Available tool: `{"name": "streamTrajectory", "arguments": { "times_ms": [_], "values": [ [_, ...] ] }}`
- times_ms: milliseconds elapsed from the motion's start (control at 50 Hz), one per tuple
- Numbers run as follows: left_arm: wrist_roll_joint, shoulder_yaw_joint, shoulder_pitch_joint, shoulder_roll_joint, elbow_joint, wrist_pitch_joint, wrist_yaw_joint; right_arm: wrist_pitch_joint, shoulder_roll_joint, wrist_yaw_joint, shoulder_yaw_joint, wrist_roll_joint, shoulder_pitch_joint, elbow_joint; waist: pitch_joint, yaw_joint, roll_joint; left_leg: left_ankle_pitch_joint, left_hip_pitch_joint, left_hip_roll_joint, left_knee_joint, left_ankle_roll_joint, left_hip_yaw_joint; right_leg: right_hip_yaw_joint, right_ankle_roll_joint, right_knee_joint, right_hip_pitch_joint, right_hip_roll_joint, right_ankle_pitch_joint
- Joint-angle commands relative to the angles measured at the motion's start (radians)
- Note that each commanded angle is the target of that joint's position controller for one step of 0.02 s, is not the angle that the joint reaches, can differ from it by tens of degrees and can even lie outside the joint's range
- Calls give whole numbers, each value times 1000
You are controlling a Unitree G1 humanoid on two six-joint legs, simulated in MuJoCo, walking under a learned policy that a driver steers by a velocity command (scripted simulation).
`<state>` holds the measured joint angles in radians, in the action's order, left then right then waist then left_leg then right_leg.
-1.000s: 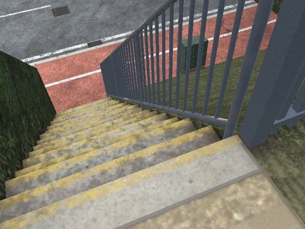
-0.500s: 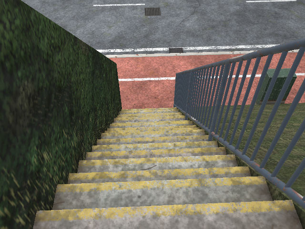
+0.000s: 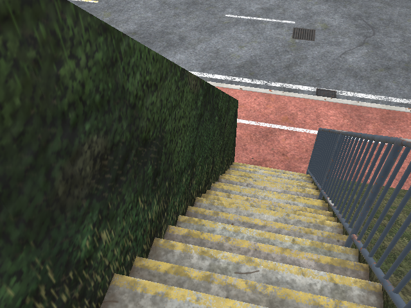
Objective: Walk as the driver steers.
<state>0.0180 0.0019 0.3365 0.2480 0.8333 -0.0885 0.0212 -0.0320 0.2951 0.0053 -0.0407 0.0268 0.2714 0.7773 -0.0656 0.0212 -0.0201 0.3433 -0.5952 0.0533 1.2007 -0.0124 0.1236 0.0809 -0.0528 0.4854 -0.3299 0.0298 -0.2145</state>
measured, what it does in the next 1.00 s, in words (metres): goes down: left foot, then right foot 0.20 m lower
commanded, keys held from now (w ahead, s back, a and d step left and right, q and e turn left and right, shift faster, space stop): w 1.00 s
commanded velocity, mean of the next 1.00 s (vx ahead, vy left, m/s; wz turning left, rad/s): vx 0.50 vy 0.00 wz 0.05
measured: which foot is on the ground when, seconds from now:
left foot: up 0.00-0.30, down 0.32-0.80, up 0.82-1.00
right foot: down 0.00-0.32, up 0.34-0.76, down 0.78-1.00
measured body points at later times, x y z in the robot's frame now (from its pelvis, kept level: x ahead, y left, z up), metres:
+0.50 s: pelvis +0.16 +0.04 -0.01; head +0.16 +0.05 +0.44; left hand +0.23 +0.32 -0.14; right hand +0.17 -0.23 -0.15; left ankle +0.13 +0.14 -0.74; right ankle +0.16 -0.09 -0.66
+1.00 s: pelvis +0.31 -0.01 -0.22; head +0.29 -0.03 +0.23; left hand +0.27 +0.24 -0.36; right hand +0.36 -0.26 -0.37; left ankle +0.38 +0.16 -0.74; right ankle +0.28 -0.08 -0.93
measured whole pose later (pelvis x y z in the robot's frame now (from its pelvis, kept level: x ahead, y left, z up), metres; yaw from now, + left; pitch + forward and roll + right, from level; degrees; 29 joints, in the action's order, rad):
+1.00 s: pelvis +0.31 -0.01 -0.22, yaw +1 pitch -2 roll +2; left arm 0.02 0.00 0.49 0.20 0.97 -0.05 0.02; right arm 0.05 0.21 -0.05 -0.06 0.04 0.28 0.91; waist -0.01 -0.03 -0.02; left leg 0.25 -0.95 0.07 1.75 -0.02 0.13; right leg 0.06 -0.08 0.79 -0.28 0.02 -0.47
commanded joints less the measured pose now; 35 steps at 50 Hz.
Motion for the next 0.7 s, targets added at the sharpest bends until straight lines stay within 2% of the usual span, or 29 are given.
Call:
{"name": "streamTrajectory", "arguments": {
  "times_ms": [20,80,100,140,160,180,200,220,240,260,280,300,320,340,360,380,400,440,460,480,500,520,540,560,580,600,620,660,700],
  "values": [
    [-28,-45,84,136,-30,-12,-8,74,25,-31,-21,-26,49,-52,57,-61,74,-71,-45,-45,-119,-13,10,-273,-153,-216,94,-275,436],
    [-29,-49,94,139,-38,13,-16,84,-2,-12,-18,-8,-20,-60,38,-54,99,-154,-13,-63,-266,-21,-31,-201,-139,-210,133,-241,446],
    [-15,-54,93,146,-30,21,-14,90,-24,-4,-6,-2,-27,-45,19,-50,111,-205,70,-57,-268,-12,-80,-143,-126,-186,90,-219,483],
    [-10,-58,113,158,-29,36,-13,95,-11,-6,-3,-6,-62,-47,23,-32,131,-184,125,-61,-316,-13,-125,-131,-125,-179,71,-205,449],
    [116,-29,118,87,-36,-30,26,35,-43,61,38,106,-9,-64,93,-14,125,-207,-4,-128,-278,20,-79,-207,-210,-229,49,-269,163],
    [98,-39,116,98,-33,-45,29,10,-13,69,22,105,-48,-71,103,10,112,-141,-78,-136,-301,25,-55,-274,-245,-234,120,-315,52],
    [82,-36,111,86,-43,-51,19,-7,6,62,22,87,-97,-99,78,37,108,-106,-137,-139,-331,29,-61,-289,-248,-196,187,-323,23],
    [101,-26,166,66,-4,-50,3,-17,12,62,17,83,-52,-89,58,38,105,-170,-150,-149,-234,16,-17,-308,-243,-117,225,-346,74],
    [-23,-80,182,212,8,7,-1,21,70,6,-20,-24,-121,-88,30,16,87,-181,-16,-120,-368,-34,-107,-205,-183,-42,255,-283,420],
    [-29,-81,200,217,4,44,-7,34,35,-10,-2,-34,-153,-117,25,51,118,88,91,-38,-480,-29,-208,-143,-136,-26,216,-209,491],
    [-20,-83,201,206,17,52,-13,48,23,-20,-6,-14,-6,-43,8,10,175,-98,244,-28,-409,-58,-217,-114,-119,85,177,-221,720],
    [-26,-81,164,195,14,61,-19,51,24,-28,-13,-15,137,1,-21,-62,178,-88,395,7,-473,-76,-226,-81,-85,221,114,-191,828],
    [-24,-85,105,197,2,63,-20,52,50,-34,-27,-7,292,58,-26,-162,138,-194,577,-19,-626,-100,-164,-58,-43,446,-30,-141,730],
    [-4,-60,176,71,-38,63,-24,41,147,-29,-35,1,297,50,-35,-94,-225,-590,734,-340,-707,-191,253,-17,10,803,-313,10,-233],
    [9,-68,179,73,-44,72,-48,27,156,-14,-36,-58,306,60,1,-106,-202,-1066,689,-411,-684,-296,327,-202,22,867,-426,58,-389],
    [-8,-70,99,88,-70,81,-56,16,168,-7,-48,-50,295,80,44,-112,-159,-760,594,-420,-766,-324,295,-208,35,882,-435,28,-400],
    [-6,-76,51,110,-82,88,-58,11,126,-4,-39,-38,204,73,104,-73,-108,-609,501,-393,-783,-305,267,-226,42,833,-434,-3,-334],
    [12,-78,47,94,-65,98,-56,8,73,-15,-19,-23,86,52,148,-15,-90,-615,324,-344,-783,-252,150,-216,68,730,-314,-27,-219],
    [9,-82,44,91,-61,112,-56,-1,77,-15,-17,-7,73,44,91,-14,-85,-563,294,-297,-775,-238,78,-159,73,733,-232,-4,-121],
    [15,-87,65,86,-40,125,-55,-13,89,-16,-20,-3,81,57,74,-8,-107,-515,289,-315,-752,-251,104,-161,60,806,-225,3,-32],
    [135,15,52,-119,-77,76,-1,-74,-143,27,56,141,87,40,183,24,-59,-341,96,-280,-701,-233,38,-191,35,814,-369,-98,129],
    [131,13,92,-115,-53,61,17,-89,-112,33,47,138,130,54,123,12,-73,-329,96,-263,-670,-263,39,-142,38,820,-343,-75,110],
    [135,2,95,-45,-59,39,27,-102,-82,23,46,130,158,43,55,-8,-41,-199,104,-201,-633,-244,-20,-119,51,711,-331,-75,236],
    [132,-2,-42,-6,-95,30,42,-111,-98,3,58,107,153,71,56,-43,-46,-73,206,-222,-563,-208,30,-206,58,557,-438,-138,416],
    [121,1,-133,-1,-117,24,37,-110,-82,-17,66,95,238,97,39,-94,-52,-44,287,-237,-504,-220,59,-185,76,475,-512,-143,467],
    [29,-92,-182,157,-131,58,-12,-96,190,-21,-40,-47,297,102,-53,-98,-5,-76,346,-292,-556,-241,222,-135,60,501,-366,-15,386],
    [0,-89,-182,155,-137,83,-22,-76,191,-32,-39,-63,271,96,6,-71,-3,55,236,-251,-492,-213,175,-142,63,368,-317,-21,464],
    [-23,-60,-199,54,-132,108,-4,-66,93,-60,-21,-63,206,94,93,-58,-29,234,34,-163,-434,-137,14,-63,78,168,-61,12,659],
    [-24,-45,-139,4,-114,127,14,-36,40,-88,-21,-20,217,106,158,-67,-91,247,-24,-151,-320,-138,-26,-57,67,69,66,5,644]
  ]
}}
